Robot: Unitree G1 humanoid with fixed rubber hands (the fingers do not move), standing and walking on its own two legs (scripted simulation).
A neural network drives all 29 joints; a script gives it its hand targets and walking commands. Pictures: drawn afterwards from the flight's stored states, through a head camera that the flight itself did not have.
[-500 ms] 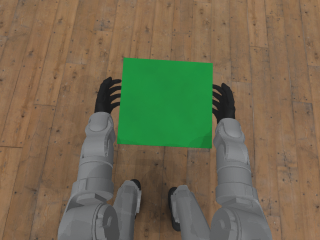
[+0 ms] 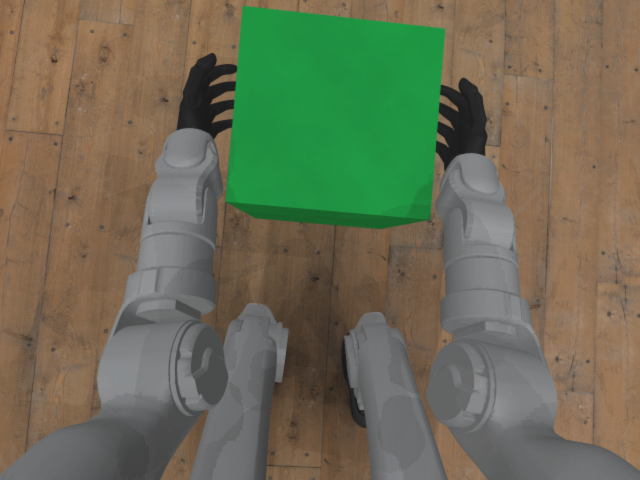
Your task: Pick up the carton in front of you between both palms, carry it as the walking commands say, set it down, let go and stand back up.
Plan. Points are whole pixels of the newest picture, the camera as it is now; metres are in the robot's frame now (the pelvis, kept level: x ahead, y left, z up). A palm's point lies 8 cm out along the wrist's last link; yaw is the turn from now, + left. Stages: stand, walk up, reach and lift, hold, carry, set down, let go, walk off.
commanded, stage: set down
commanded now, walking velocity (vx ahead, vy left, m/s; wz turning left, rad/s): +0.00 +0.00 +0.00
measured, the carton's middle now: (328, 145) +0.51 +0.01 -0.18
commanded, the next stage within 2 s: none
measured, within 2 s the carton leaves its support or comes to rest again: rests again in 0.98 s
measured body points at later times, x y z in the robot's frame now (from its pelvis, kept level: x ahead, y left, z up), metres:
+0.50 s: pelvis -0.02 +0.00 -0.11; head +0.35 +0.03 +0.15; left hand +0.55 +0.16 -0.26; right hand +0.53 -0.14 -0.26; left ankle +0.10 +0.11 -0.51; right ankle +0.07 -0.12 -0.51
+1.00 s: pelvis -0.01 +0.00 -0.16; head +0.36 +0.00 +0.08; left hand +0.56 +0.17 -0.33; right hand +0.54 -0.14 -0.33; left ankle +0.10 +0.11 -0.51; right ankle +0.07 -0.12 -0.51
